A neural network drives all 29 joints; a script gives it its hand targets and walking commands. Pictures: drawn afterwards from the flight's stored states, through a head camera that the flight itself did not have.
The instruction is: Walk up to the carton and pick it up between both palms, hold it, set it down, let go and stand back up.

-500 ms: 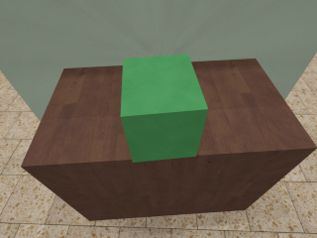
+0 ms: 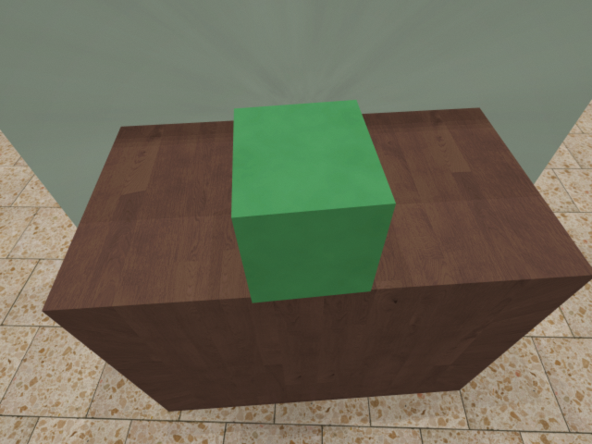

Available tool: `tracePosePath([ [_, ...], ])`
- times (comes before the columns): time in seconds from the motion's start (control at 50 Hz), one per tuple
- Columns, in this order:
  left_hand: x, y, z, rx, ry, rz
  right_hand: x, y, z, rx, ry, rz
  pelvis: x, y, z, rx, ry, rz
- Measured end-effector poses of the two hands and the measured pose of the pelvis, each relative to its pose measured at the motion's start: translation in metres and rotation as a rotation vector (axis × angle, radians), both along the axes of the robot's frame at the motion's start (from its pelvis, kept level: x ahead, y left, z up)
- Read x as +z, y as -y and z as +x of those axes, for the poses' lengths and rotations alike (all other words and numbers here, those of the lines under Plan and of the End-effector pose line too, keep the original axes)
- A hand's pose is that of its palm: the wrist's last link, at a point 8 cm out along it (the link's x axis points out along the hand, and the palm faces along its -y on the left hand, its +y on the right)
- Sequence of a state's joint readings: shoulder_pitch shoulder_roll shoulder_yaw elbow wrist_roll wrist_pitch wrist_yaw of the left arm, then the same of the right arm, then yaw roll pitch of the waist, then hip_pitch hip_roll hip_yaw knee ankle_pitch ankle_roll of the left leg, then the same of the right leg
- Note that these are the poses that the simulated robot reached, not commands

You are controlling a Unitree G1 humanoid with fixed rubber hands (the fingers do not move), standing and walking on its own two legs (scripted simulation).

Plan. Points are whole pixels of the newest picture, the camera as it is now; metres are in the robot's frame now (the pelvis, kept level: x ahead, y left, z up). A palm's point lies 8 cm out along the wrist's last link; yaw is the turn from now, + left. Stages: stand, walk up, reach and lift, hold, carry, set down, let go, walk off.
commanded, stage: walk up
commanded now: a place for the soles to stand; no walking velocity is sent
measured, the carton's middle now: (303, 202) +0.46 +0.02 +0.05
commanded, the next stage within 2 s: reach and lift in 1.34 s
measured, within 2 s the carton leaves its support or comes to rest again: neither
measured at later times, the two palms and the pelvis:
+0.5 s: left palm out of the picture +0.04 +0.17 -0.14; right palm out of the picture +0.03 -0.26 -0.14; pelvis +0.01 -0.05 +0.00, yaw +4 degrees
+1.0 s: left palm out of the picture +0.00 +0.14 -0.15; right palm out of the picture +0.06 -0.30 -0.14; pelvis +0.01 -0.09 -0.01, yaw +7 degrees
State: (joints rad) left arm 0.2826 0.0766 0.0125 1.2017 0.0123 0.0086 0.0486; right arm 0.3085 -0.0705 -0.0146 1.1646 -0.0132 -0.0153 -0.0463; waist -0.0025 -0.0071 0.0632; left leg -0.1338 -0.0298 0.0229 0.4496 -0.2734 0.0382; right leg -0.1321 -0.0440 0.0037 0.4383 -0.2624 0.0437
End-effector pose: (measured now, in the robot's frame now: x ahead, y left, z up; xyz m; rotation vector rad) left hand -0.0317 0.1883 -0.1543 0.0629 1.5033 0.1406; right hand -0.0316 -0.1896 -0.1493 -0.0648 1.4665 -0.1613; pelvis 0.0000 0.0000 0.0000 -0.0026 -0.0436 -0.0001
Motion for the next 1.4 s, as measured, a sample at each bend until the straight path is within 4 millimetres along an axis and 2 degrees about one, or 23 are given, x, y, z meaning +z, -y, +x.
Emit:
tracePosePath([
  [0.08, -0.002, -0.007, 0.009, -0.024, 0.024, 0.01, 0.005, 0.007, 0.005, -0.018, 0.048, -0.018, -0.001, 0.005, 0.002, 0.01, -0.007, 0.003],
  [0.2, 0.002, -0.011, 0.037, -0.039, 0.104, 0.041, 0.011, 0.029, 0.021, -0.005, 0.105, -0.046, 0.0, 0.017, 0.006, 0.026, -0.018, -0.002],
  [0.32, 0.009, -0.004, 0.061, -0.03, 0.183, 0.061, 0.01, 0.049, 0.041, 0.027, 0.153, -0.056, 0.0, 0.029, 0.008, 0.043, -0.017, -0.004],
  [0.42, 0.011, 0.008, 0.068, -0.008, 0.218, 0.064, 0.009, 0.063, 0.055, 0.057, 0.174, -0.059, -0.001, 0.041, 0.011, 0.058, -0.013, -0.006],
  [0.54, 0.01, 0.023, 0.064, 0.025, 0.223, 0.059, 0.009, 0.078, 0.066, 0.098, 0.18, -0.063, -0.002, 0.056, 0.011, 0.075, -0.012, -0.008],
  [0.8, 0.007, 0.045, 0.034, 0.088, 0.183, 0.064, 0.007, 0.103, 0.083, 0.171, 0.18, -0.075, -0.005, 0.081, 0.009, 0.104, -0.01, -0.013],
  [1.02, 0.006, 0.046, 0.027, 0.108, 0.202, 0.075, 0.007, 0.109, 0.092, 0.21, 0.198, -0.085, -0.008, 0.088, 0.005, 0.12, -0.006, -0.014],
  [1.4, 0.006, 0.038, 0.022, 0.113, 0.224, 0.077, 0.008, 0.106, 0.093, 0.243, 0.199, -0.083, -0.01, 0.085, 0.001, 0.142, -0.02, -0.015],
])
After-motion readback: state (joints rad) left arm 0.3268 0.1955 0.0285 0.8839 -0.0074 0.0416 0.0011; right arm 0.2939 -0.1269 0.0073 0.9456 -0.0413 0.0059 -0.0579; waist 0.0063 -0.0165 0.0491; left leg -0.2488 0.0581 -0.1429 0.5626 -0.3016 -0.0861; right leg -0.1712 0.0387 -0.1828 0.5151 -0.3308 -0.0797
